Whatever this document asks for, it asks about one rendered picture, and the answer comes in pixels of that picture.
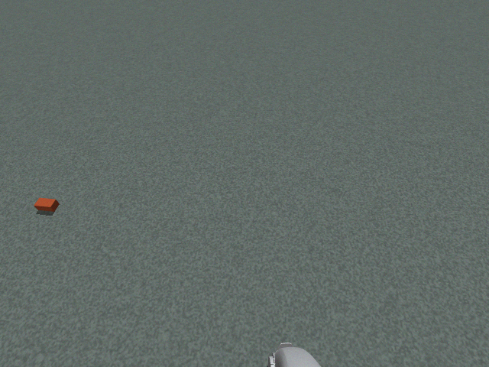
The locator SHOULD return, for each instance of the small box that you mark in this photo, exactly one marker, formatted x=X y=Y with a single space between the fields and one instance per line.
x=46 y=204

